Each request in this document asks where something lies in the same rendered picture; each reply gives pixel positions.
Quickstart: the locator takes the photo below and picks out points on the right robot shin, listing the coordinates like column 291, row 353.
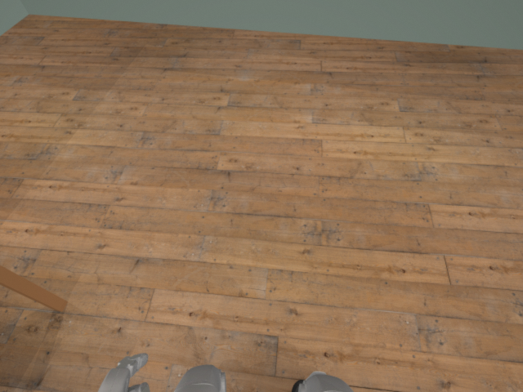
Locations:
column 314, row 373

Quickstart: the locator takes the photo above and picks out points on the right robot thigh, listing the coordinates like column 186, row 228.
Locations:
column 324, row 383

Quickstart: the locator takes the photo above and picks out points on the robot left hand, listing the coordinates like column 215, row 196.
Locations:
column 117, row 379

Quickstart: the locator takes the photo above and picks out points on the table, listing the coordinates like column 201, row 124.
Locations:
column 26, row 288

